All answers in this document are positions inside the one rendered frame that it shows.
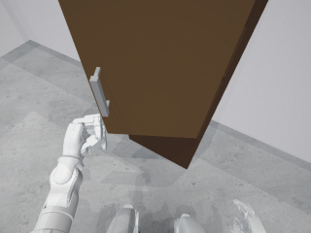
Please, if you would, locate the robot left shin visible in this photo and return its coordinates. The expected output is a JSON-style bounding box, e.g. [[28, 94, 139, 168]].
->
[[123, 205, 133, 209]]

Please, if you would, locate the cupboard door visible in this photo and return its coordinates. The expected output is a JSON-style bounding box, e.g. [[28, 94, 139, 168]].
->
[[58, 0, 256, 139]]

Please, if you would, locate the robot left hand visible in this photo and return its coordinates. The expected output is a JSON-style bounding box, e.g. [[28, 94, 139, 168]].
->
[[62, 114, 107, 161]]

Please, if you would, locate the robot right hand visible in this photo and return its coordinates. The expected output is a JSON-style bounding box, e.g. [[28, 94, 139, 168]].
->
[[230, 199, 267, 233]]

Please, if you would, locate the handle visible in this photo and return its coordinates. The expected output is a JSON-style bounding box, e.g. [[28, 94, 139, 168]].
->
[[89, 67, 110, 117]]

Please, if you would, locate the robot right thigh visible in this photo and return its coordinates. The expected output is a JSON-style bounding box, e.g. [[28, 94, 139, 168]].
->
[[174, 216, 207, 233]]

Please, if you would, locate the robot left forearm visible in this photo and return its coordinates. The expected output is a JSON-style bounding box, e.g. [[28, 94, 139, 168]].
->
[[30, 155, 85, 233]]

